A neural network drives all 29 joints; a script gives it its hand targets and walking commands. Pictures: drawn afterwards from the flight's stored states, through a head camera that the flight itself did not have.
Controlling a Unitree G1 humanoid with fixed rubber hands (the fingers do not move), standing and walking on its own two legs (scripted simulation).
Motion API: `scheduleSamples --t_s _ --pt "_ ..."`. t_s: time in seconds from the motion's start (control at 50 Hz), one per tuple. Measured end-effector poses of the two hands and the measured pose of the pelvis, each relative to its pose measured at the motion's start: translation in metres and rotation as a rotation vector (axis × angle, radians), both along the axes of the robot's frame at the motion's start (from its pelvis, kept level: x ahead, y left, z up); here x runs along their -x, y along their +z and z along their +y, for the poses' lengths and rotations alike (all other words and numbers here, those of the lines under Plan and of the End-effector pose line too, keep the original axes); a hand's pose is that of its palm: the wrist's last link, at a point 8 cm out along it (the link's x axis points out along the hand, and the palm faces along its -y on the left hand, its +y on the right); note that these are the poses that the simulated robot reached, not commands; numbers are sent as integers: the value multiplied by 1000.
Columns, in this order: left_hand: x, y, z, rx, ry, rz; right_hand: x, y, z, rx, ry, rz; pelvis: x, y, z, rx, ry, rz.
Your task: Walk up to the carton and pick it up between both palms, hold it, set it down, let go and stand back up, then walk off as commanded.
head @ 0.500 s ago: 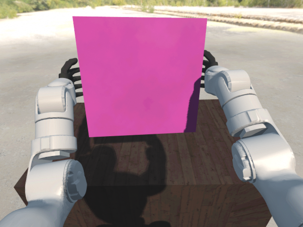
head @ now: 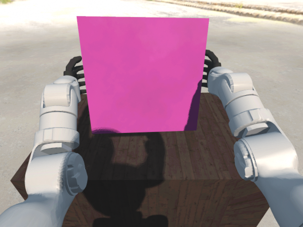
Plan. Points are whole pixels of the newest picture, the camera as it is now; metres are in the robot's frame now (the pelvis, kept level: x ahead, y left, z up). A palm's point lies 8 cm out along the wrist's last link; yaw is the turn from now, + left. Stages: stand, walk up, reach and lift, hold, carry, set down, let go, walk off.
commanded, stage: hold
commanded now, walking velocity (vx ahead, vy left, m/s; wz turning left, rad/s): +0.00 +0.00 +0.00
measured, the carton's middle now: (142, 71) +0.47 +0.00 +0.27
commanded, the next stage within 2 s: none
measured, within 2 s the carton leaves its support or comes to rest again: neither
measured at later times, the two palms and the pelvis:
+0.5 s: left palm (64, 80) +0.36 +0.19 +0.30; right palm (212, 69) +0.36 -0.17 +0.31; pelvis +0.01 +0.00 +0.00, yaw +0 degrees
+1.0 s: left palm (71, 83) +0.37 +0.18 +0.29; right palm (216, 75) +0.36 -0.18 +0.29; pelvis +0.00 +0.00 +0.00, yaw +0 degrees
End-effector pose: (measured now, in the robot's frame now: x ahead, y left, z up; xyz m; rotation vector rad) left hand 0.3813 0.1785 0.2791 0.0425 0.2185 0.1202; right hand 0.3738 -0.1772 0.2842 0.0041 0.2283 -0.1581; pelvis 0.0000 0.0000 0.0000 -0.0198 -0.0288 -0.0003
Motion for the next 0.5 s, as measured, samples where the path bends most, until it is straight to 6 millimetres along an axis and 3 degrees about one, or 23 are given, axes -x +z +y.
scheduleSamples --t_s 0.12,0.28,0.5 --pt "-9 4 4 1 29 -13 -12 3 6 9 1 -3 -12 0 -1 -1 0 16" --pt "-1 32 10 10 39 -91 -10 31 14 41 -10 -60 -25 1 0 0 2 1" --pt "17 19 9 12 0 -32 9 23 11 37 -20 -2 -12 1 2 2 3 -50"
